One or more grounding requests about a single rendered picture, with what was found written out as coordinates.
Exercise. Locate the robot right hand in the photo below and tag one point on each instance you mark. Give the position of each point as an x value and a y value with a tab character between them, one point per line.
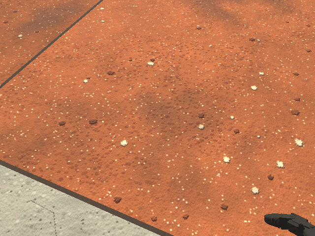
294	223

